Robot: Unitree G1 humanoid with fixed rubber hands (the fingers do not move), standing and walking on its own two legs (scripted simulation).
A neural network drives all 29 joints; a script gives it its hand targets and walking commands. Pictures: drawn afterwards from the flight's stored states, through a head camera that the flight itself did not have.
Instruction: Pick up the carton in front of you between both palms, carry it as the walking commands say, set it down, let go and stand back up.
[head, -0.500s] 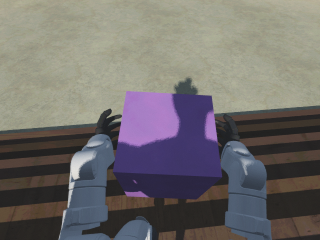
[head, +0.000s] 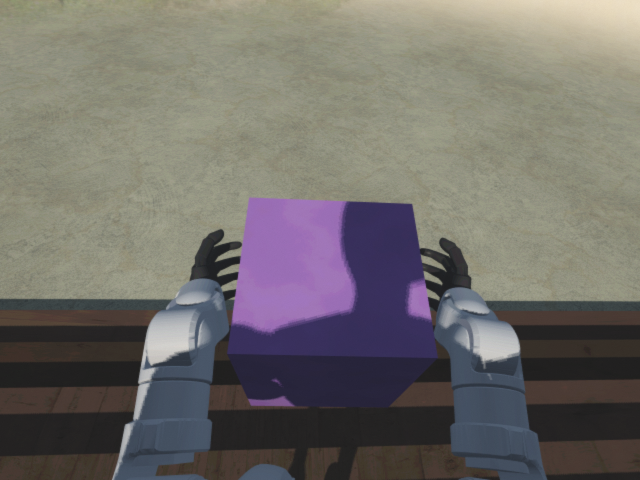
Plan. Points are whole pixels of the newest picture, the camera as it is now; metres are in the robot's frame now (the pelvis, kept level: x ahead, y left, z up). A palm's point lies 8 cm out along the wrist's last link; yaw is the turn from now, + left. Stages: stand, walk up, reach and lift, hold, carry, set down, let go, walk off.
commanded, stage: carry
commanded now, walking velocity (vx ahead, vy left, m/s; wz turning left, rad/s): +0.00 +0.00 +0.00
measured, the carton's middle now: (325, 312) +0.34 +0.03 +0.01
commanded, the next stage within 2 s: none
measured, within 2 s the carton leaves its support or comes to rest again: neither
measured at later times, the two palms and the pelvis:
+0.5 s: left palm (288, 213) +0.73 +0.14 -0.16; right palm (414, 236) +0.69 -0.16 -0.16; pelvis +0.40 +0.03 -0.20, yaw +0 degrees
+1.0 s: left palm (302, 177) +1.16 +0.16 -0.38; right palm (385, 192) +1.14 -0.14 -0.39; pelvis +0.83 +0.02 -0.47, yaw +0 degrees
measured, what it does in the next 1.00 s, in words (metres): goes down: left foot 0.16 m lower, then right foot 0.16 m lower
